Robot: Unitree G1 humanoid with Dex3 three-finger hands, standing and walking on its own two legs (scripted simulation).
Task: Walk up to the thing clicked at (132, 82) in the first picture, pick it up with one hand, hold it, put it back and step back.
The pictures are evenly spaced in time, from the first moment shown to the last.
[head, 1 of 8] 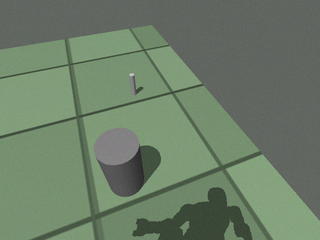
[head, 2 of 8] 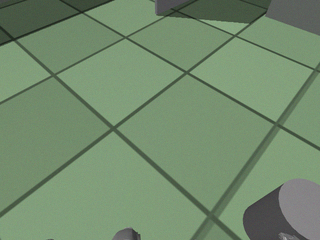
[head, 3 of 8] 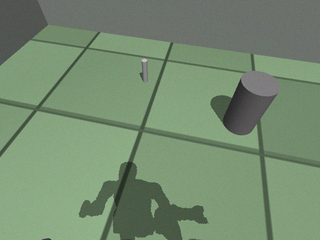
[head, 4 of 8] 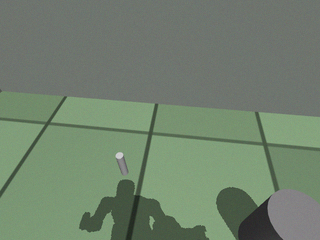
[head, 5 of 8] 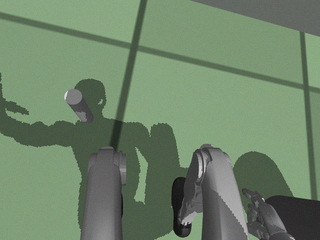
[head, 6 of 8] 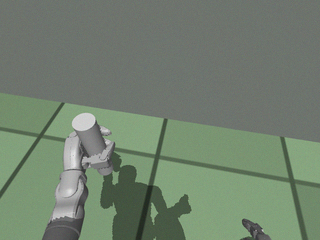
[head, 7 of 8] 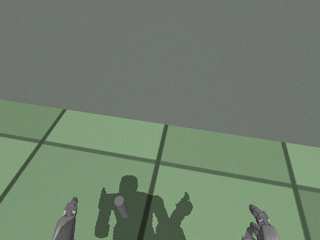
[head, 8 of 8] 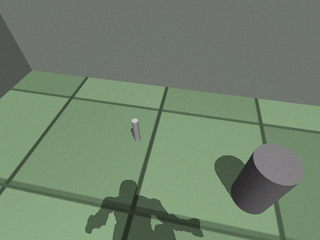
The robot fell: no
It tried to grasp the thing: yes
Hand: left
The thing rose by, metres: 0.67
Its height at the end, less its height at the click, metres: +0.00
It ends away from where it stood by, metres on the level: 0.00
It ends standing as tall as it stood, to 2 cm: yes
